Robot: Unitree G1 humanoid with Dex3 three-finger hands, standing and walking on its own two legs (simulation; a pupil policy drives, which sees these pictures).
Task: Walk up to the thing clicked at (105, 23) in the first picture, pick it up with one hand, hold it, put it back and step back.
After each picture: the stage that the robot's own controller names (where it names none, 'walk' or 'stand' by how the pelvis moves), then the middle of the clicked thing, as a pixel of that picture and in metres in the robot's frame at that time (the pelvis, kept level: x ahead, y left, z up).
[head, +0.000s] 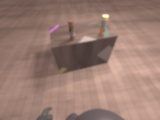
stand; (103, 25) +1.16 -0.13 -0.03
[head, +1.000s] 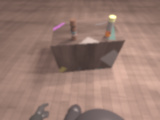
rise first; (109, 27) +1.05 -0.15 -0.01
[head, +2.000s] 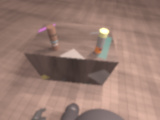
rise first; (100, 42) +0.69 -0.04 +0.01
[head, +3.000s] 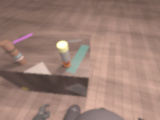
stand; (65, 56) +0.48 +0.23 +0.01
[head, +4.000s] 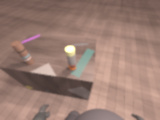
stand; (71, 59) +0.48 +0.19 -0.02
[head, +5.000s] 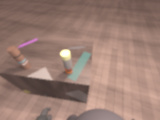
stand; (67, 63) +0.46 +0.22 -0.03
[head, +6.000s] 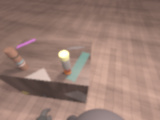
stand; (66, 64) +0.45 +0.22 -0.03
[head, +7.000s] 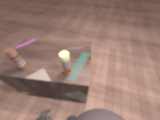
stand; (66, 64) +0.45 +0.22 -0.03
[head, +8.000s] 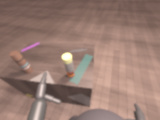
rise first; (69, 66) +0.43 +0.22 -0.03
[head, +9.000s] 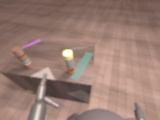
go down; (69, 63) +0.46 +0.22 -0.03
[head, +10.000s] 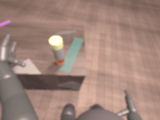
go down; (58, 53) +0.47 +0.20 +0.01
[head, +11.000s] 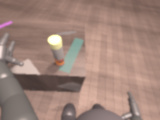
go down; (58, 53) +0.46 +0.21 +0.03
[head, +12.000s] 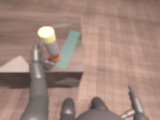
close in; (52, 47) +0.47 +0.22 +0.06
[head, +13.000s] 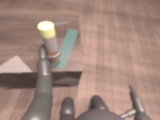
lift; (51, 45) +0.48 +0.21 +0.07
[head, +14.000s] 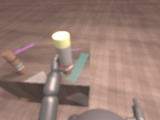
lift; (65, 56) +0.34 +0.16 +0.22
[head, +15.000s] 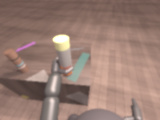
hold; (64, 59) +0.34 +0.17 +0.18
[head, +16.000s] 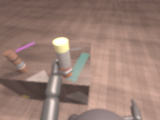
hold; (64, 60) +0.34 +0.17 +0.16
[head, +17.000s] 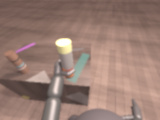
hold; (67, 61) +0.34 +0.16 +0.16
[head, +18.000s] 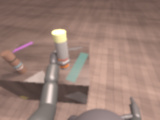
crouch; (62, 52) +0.41 +0.19 +0.17
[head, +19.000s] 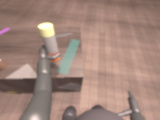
lower; (51, 46) +0.48 +0.23 +0.10
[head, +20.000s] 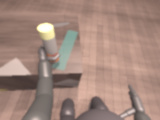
lower; (50, 46) +0.48 +0.21 +0.07
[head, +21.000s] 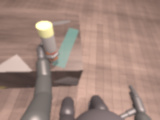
lower; (49, 45) +0.48 +0.22 +0.07
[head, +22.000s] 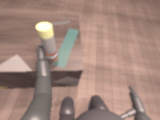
lower; (49, 46) +0.48 +0.22 +0.07
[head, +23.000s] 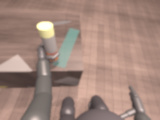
lower; (50, 45) +0.48 +0.22 +0.07
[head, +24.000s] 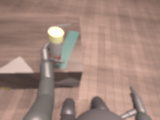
withdraw; (55, 49) +0.47 +0.19 +0.07
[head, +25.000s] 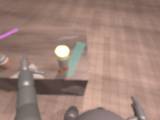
sink last; (63, 61) +0.41 +0.19 +0.03
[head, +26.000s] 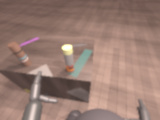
stand; (69, 60) +0.47 +0.21 +0.02
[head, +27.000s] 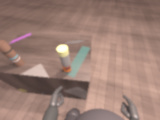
stand; (65, 60) +0.43 +0.21 +0.02
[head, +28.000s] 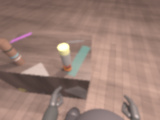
stand; (66, 59) +0.44 +0.21 +0.03
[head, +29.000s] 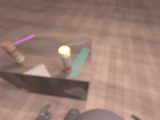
stand; (66, 61) +0.44 +0.21 +0.01
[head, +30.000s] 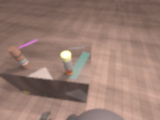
walk; (67, 65) +0.45 +0.21 -0.03
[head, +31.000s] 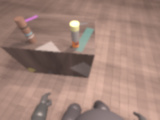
walk; (75, 36) +0.67 +0.18 +0.00
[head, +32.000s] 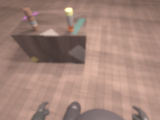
walk; (70, 21) +0.97 +0.30 +0.00
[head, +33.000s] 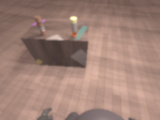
stand; (74, 28) +1.03 +0.26 -0.03
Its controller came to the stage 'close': yes
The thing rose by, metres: 0.20
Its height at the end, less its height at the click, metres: +0.00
